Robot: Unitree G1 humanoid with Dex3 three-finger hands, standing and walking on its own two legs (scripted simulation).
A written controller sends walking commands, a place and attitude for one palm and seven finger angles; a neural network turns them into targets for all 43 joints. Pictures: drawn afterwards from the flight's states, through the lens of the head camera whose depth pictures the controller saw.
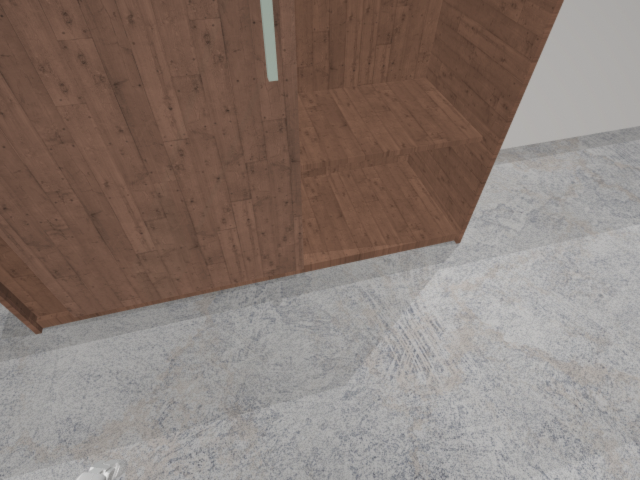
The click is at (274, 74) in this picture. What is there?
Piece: wardrobe's sliding door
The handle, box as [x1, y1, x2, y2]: [260, 0, 277, 81]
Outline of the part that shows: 260,0 267,77 269,81 277,80 272,3 271,0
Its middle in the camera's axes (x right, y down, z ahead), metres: -0.11 -0.47 +0.76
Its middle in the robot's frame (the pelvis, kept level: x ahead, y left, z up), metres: +0.91 +0.16 +0.22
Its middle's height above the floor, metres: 0.98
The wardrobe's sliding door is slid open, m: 0.67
